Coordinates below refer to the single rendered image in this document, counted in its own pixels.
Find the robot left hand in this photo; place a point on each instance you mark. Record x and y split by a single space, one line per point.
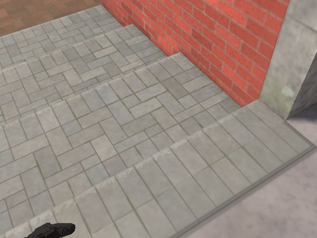
56 230

